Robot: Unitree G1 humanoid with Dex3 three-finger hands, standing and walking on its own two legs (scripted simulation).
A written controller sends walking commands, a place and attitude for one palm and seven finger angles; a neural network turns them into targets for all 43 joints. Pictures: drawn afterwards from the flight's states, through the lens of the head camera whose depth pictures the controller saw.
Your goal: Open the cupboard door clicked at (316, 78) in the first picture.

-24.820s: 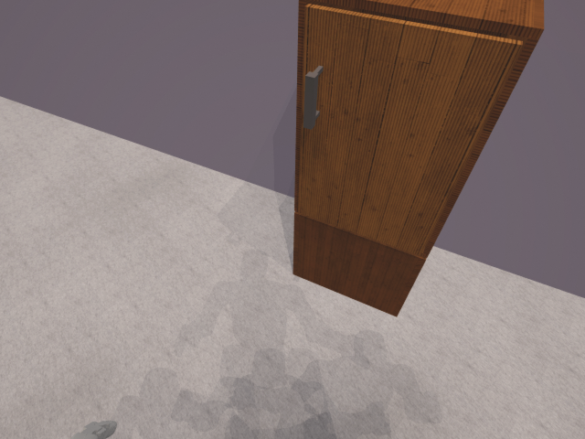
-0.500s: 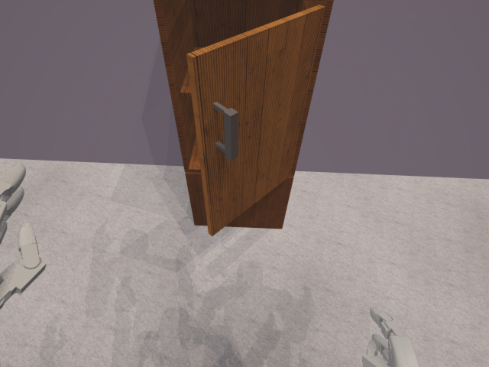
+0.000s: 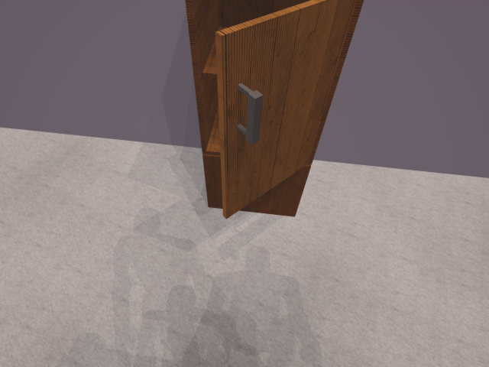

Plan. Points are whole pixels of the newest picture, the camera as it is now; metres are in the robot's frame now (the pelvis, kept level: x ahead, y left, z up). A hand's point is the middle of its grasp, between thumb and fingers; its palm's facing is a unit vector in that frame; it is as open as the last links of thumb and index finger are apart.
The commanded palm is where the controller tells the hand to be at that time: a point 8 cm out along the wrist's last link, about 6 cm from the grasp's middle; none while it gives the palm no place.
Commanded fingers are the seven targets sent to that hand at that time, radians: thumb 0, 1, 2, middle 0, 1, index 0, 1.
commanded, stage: let the arm hang, fingers relaxed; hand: left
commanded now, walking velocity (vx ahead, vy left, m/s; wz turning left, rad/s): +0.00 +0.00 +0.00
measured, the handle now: (247, 114) +0.59 +0.04 +0.06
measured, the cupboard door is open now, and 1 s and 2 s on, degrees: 46 46 46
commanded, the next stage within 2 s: look to check the result in 0.60 s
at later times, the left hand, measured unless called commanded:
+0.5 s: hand out of the picture +0.01 +0.17 -0.18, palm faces +0.04 -0.98 -0.18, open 7.4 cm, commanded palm none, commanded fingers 0.00 0.90 0.90 -0.20 -0.30 -0.20 -0.30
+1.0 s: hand out of the picture +0.01 +0.17 -0.17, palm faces +0.04 -0.98 -0.21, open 7.4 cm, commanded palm none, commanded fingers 0.00 0.90 0.90 -0.20 -0.30 -0.20 -0.30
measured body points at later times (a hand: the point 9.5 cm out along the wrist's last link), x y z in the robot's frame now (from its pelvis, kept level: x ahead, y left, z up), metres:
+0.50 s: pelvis +0.01 +0.00 +0.00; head +0.01 +0.00 +0.45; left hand +0.01 +0.22 -0.16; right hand -0.01 -0.21 -0.17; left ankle +0.06 +0.12 -0.74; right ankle -0.03 -0.11 -0.74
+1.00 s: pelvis +0.02 -0.01 +0.00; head +0.04 -0.02 +0.45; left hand +0.01 +0.22 -0.15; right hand +0.04 -0.23 -0.16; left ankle +0.06 +0.12 -0.74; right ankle -0.03 -0.11 -0.74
